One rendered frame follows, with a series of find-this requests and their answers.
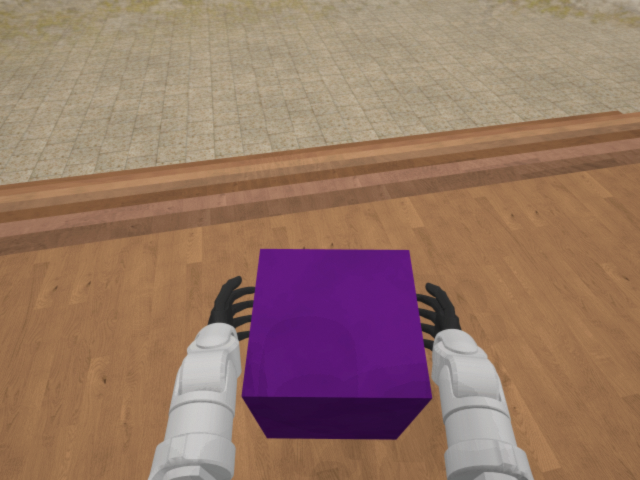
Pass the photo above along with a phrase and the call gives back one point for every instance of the carton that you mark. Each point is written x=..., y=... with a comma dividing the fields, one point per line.
x=335, y=347

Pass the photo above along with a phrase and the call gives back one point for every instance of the right robot hand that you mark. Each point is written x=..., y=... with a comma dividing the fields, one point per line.
x=444, y=316

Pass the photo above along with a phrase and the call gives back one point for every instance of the robot right forearm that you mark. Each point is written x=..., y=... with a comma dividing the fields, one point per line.
x=480, y=437

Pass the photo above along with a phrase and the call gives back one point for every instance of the robot left forearm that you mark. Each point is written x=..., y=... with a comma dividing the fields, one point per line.
x=197, y=443

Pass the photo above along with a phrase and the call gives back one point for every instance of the left robot hand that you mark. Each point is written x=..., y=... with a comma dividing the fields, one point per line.
x=223, y=310

